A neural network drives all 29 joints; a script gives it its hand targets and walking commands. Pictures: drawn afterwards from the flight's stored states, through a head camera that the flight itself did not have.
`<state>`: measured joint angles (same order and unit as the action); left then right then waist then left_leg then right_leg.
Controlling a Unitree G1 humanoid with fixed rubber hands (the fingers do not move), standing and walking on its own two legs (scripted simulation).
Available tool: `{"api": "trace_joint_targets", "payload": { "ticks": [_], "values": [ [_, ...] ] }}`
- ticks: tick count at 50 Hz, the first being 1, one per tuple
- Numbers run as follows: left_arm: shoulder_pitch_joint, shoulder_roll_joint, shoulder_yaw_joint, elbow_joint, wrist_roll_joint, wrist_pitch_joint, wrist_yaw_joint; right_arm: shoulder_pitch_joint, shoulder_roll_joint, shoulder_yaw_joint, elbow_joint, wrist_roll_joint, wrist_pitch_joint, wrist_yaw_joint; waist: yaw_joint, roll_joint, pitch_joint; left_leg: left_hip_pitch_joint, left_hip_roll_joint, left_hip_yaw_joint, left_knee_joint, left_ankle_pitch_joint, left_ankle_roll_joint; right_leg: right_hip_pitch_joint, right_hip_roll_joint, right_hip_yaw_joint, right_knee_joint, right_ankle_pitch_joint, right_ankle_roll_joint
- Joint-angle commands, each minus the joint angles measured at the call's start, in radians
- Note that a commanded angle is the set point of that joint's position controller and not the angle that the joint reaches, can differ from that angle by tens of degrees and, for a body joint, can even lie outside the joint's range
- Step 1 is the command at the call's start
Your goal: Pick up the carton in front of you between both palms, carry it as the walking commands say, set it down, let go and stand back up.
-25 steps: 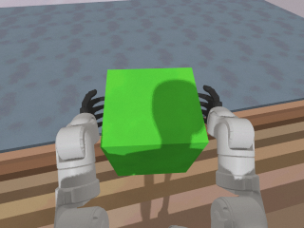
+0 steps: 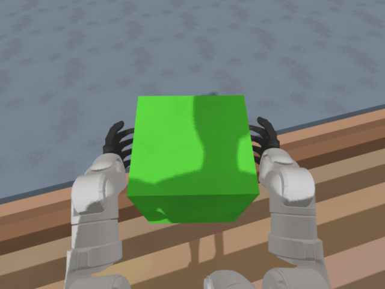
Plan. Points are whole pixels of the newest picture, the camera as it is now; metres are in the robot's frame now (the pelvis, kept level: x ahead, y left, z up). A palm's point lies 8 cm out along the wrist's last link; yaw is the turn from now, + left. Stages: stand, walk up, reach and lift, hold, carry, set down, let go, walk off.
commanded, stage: carry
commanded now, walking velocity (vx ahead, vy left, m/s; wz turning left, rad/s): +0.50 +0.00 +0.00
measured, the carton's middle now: (191, 166) +0.36 -0.01 +0.03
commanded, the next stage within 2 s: none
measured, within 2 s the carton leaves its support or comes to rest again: neither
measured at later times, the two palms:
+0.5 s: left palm (149, 116) +0.68 +0.12 -0.11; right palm (230, 103) +0.71 -0.18 -0.11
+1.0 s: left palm (166, 86) +1.08 +0.07 -0.29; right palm (223, 82) +1.07 -0.23 -0.28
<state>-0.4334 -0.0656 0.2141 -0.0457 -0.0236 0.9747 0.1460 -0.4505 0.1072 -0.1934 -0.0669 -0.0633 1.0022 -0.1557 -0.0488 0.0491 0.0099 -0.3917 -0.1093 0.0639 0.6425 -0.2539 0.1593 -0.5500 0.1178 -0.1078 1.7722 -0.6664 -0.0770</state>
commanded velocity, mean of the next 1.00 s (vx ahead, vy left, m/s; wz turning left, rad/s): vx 0.50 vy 0.00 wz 0.00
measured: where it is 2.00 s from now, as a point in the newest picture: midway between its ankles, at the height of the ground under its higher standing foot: (192, 152)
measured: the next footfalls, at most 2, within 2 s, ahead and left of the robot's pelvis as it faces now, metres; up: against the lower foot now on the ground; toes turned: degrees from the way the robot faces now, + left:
right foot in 0.32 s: +0.43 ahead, -0.12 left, -0.15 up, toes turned +0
left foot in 0.74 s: +0.69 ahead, +0.00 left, -0.30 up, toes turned +0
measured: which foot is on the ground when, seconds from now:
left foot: down 0.00-0.34, up 0.36-0.72, down 0.74-1.00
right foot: up 0.00-0.30, down 0.32-0.76, up 0.78-1.00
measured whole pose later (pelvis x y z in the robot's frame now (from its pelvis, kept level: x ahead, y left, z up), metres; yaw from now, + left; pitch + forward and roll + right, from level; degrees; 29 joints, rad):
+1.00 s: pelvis +0.76 -0.05 -0.36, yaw +1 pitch +2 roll +1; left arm -0.32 -0.11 0.24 0.00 0.04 0.95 0.14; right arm -0.43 0.05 -0.13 0.12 0.07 0.95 -0.21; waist -0.13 -0.01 -0.04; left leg -0.32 -0.13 0.04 0.99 -0.71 0.12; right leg -0.77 -0.03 0.03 1.01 0.04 -0.05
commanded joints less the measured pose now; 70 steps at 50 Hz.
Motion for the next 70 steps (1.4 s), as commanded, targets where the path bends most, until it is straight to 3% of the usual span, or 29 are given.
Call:
{"api": "trace_joint_targets", "payload": {
  "ticks": [1, 2, 6, 12, 14, 15, 16, 17, 18, 21, 22, 27, 30, 34, 37, 38, 39, 42, 43, 50, 52, 54, 55, 56, 57, 58, 61, 65, 70],
  "values": [
    [-0.432, -0.716, -0.545, -0.004, -0.115, 0.029, -0.067, -0.52, 0.782, 0.72, -0.063, 0.345, 0.014, 0.086, -0.022, -0.239, -0.363, 0.57, 0.299, -0.492, 0.037, 0.573, 0.136, -0.475, -0.123, 0.182, -0.253, 0.129, 0.011],
    [-0.387, -0.699, -0.502, -0.011, -0.081, 0.029, -0.065, -0.593, 0.792, 0.75, -0.082, 0.37, 0.003, 0.087, -0.026, -0.018, -0.47, 0.581, 0.424, -0.692, 0.072, 0.571, 0.22, -0.474, -0.135, 0.263, -0.287, 0.173, 0.024],
    [-0.489, -0.766, -0.513, -0.019, -0.061, -0.012, -0.082, -0.698, 0.93, 0.778, -0.035, 0.438, -0.033, 0.126, -0.024, -0.028, -0.384, 0.244, 0.339, -0.538, 0.061, 0.694, 0.152, -0.181, -0.143, 0.123, -0.542, 0.507, 0.052],
    [-0.5, -0.804, -0.587, -0.032, -0.085, -0.065, -0.081, -0.561, 0.922, 0.721, 0.081, 0.394, -0.087, 0.127, -0.111, 0.016, -0.293, 0.126, 0.077, -0.229, 0.288, 0.177, 0.033, 0.106, -0.071, 0.015, -1.255, 1.132, 0.035],
    [-0.501, -0.763, -0.607, -0.053, -0.095, -0.066, -0.066, -0.505, 0.884, 0.695, 0.104, 0.365, -0.089, 0.116, -0.057, 0.118, -0.288, 0.146, 0.107, -0.201, 0.39, 0.27, 0.013, 0.206, -0.085, -0.007, -1.331, 1.092, 0.014],
    [-0.48, -0.744, -0.599, -0.056, -0.091, -0.061, -0.061, -0.49, 0.864, 0.68, 0.103, 0.343, -0.09, 0.108, 0.084, 0.15, -0.441, 0.105, 0.159, -0.154, 0.643, 0.544, -0.02, 0.483, -0.079, -0.033, -1.159, 1.178, -0.022],
    [-0.442, -0.717, -0.59, -0.043, -0.098, -0.058, -0.055, -0.452, 0.834, 0.66, 0.11, 0.328, -0.084, 0.101, 0.234, -0.003, -0.502, -0.001, 0.141, -0.066, 0.907, 0.608, -0.073, 0.671, -0.06, -0.045, -1.217, 1.062, -0.022],
    [-0.43, -0.684, -0.575, -0.034, -0.095, -0.048, -0.054, -0.478, 0.813, 0.644, 0.084, 0.299, -0.083, 0.088, 0.278, -0.168, -0.383, -0.173, 0.008, 0.0, 1.26, -0.103, -0.123, 0.692, -0.168, 0.061, -1.296, 1.09, -0.065],
    [-0.44, -0.663, -0.596, -0.002, -0.122, -0.043, -0.044, -0.445, 0.771, 0.584, 0.117, 0.262, -0.07, 0.074, 0.154, -0.287, -0.441, -0.491, -0.011, -0.126, 1.306, -0.463, -0.152, 0.966, -0.341, 0.354, -1.024, 1.408, -0.152],
    [-0.533, -0.778, -0.695, -0.028, -0.26, -0.042, -0.056, -0.357, 0.662, 0.476, 0.102, 0.158, -0.062, 0.03, 0.117, -0.028, -0.468, -0.544, 0.123, -0.189, 0.999, -0.317, -0.152, 0.695, -0.421, 0.73, -1.175, 0.577, -0.262],
    [-0.617, -0.834, -0.732, -0.048, -0.298, -0.048, -0.07, -0.379, 0.67, 0.451, 0.095, 0.138, -0.069, 0.029, 0.121, -0.036, -0.44, -0.549, 0.141, -0.204, 0.91, -0.246, -0.144, 0.639, -0.419, 0.743, -1.127, 0.69, -0.259],
    [-0.661, -0.956, -0.751, -0.019, -0.368, -0.092, -0.119, -0.498, 0.782, 0.545, 0.006, 0.173, -0.128, 0.052, 0.116, -0.159, -0.441, -0.377, 0.123, -0.116, 0.656, 0.074, -0.126, 0.405, -0.355, 0.508, -1.076, 0.882, -0.199],
    [-0.58, -0.94, -0.741, -0.012, -0.341, -0.108, -0.119, -0.489, 0.786, 0.597, -0.025, 0.204, -0.146, 0.059, 0.163, -0.047, -0.386, -0.4, 0.093, -0.041, 0.213, 0.502, -0.127, 0.433, -0.183, 0.333, -0.905, 0.604, -0.128],
    [-0.478, -0.845, -0.709, -0.009, -0.288, -0.108, -0.098, -0.448, 0.722, 0.617, -0.06, 0.206, -0.134, 0.053, 0.161, -0.173, -0.353, 0.085, 0.018, 0.099, -0.02, 0.74, -0.114, 0.168, -0.138, 0.154, -0.82, 0.524, -0.077],
    [-0.446, -0.763, -0.664, -0.013, -0.228, -0.081, -0.079, -0.387, 0.653, 0.609, -0.047, 0.203, -0.102, 0.045, -0.152, -0.045, -0.442, 0.456, 0.041, 0.093, -0.121, 0.605, -0.034, 0.103, -0.162, 0.021, -0.244, 0.971, 0.025],
    [-0.451, -0.737, -0.639, -0.014, -0.203, -0.071, -0.067, -0.36, 0.617, 0.594, -0.028, 0.199, -0.085, 0.046, -0.192, 0.12, -0.32, 0.494, 0.133, -0.02, -0.201, 0.604, 0.015, -0.095, -0.039, -0.011, 0.122, 0.312, 0.038],
    [-0.426, -0.675, -0.586, -0.017, -0.169, -0.052, -0.054, -0.372, 0.6, 0.59, 0.001, 0.225, -0.075, 0.038, -0.033, 0.208, -0.387, 0.763, 0.313, -0.35, 0.073, 0.98, 0.078, -0.422, -0.012, 0.137, 0.159, -0.048, 0.057],
    [-0.334, -0.582, -0.463, 0.031, -0.072, -0.025, -0.005, -0.471, 0.648, 0.662, -0.014, 0.348, -0.048, 0.034, -0.021, -0.161, -0.387, 0.596, 0.358, -0.565, 0.075, 0.58, 0.137, -0.524, -0.143, 0.218, -0.251, 0.156, 0.019],
    [-0.344, -0.581, -0.442, 0.002, -0.053, -0.023, -0.006, -0.545, 0.677, 0.688, -0.055, 0.38, -0.055, 0.039, -0.016, -0.035, -0.432, 0.528, 0.46, -0.731, 0.064, 0.528, 0.21, -0.507, -0.162, 0.284, -0.299, 0.227, 0.034],
    [-0.518, -0.767, -0.571, -0.037, -0.114, -0.073, -0.05, -0.609, 0.868, 0.697, 0.022, 0.424, -0.084, 0.104, -0.058, -0.092, -0.306, 0.145, 0.112, -0.252, 0.265, 0.093, 0.042, -0.101, -0.1, 0.057, -1.05, 1.082, 0.023],
    [-0.498, -0.762, -0.594, -0.056, -0.112, -0.076, -0.051, -0.54, 0.847, 0.672, 0.059, 0.392, -0.097, 0.1, -0.07, 0.032, -0.294, 0.022, 0.094, -0.182, 0.283, 0.093, 0.023, 0.19, -0.049, -0.02, -1.194, 1.092, 0.031],
    [-0.477, -0.745, -0.613, -0.046, -0.115, -0.073, -0.049, -0.46, 0.818, 0.645, 0.104, 0.341, -0.097, 0.095, 0.029, 0.133, -0.356, 0.087, 0.142, -0.138, 0.493, 0.323, -0.013, 0.337, -0.082, -0.01, -1.193, 1.127, -0.019],
    [-0.452, -0.735, -0.609, -0.038, -0.117, -0.07, -0.048, -0.415, 0.808, 0.628, 0.122, 0.319, -0.095, 0.091, 0.184, 0.085, -0.493, 0.021, 0.17, -0.069, 0.702, 0.572, -0.051, 0.619, -0.046, -0.063, -1.139, 1.091, -0.029],
    [-0.412, -0.712, -0.597, -0.027, -0.107, -0.064, -0.05, -0.414, 0.79, 0.625, 0.105, 0.289, -0.095, 0.085, 0.286, -0.103, -0.437, -0.121, 0.112, -0.006, 1.085, 0.365, -0.109, 0.701, -0.095, -0.012, -1.257, 1.024, -0.075],
    [-0.417, -0.696, -0.599, 0.006, -0.11, -0.055, -0.053, -0.42, 0.779, 0.59, 0.127, 0.244, -0.092, 0.074, 0.239, -0.251, -0.374, -0.409, -0.023, -0.006, 1.34, -0.484, -0.151, 0.851, -0.252, 0.151, -1.092, 1.237, -0.111],
    [-0.408, -0.699, -0.628, 0.044, -0.154, -0.056, -0.05, -0.35, 0.719, 0.526, 0.15, 0.201, -0.079, 0.061, 0.141, -0.251, -0.423, -0.534, 0.019, -0.113, 1.231, -0.435, -0.144, 0.883, -0.369, 0.492, -1.086, 1.246, -0.175],
    [-0.555, -0.837, -0.715, 0.022, -0.272, -0.066, -0.073, -0.328, 0.681, 0.449, 0.146, 0.126, -0.09, 0.037, 0.116, -0.022, -0.412, -0.577, 0.128, -0.206, 0.937, -0.268, -0.136, 0.622, -0.423, 0.775, -1.14, 0.631, -0.268],
    [-0.688, -0.977, -0.755, 0.026, -0.35, -0.113, -0.121, -0.472, 0.798, 0.507, 0.087, 0.141, -0.151, 0.059, 0.107, -0.115, -0.393, -0.315, 0.122, -0.122, 0.694, 0.065, -0.133, 0.29, -0.392, 0.587, -1.104, 0.868, -0.242],
    [-0.516, -0.962, -0.712, 0.076, -0.295, -0.165, -0.122, -0.452, 0.833, 0.601, 0.038, 0.187, -0.2, 0.072, 0.181, -0.093, -0.337, -0.164, 0.051, 0.015, 0.019, 0.592, -0.133, 0.263, -0.135, 0.291, -0.919, 0.499, -0.121]
  ]
}}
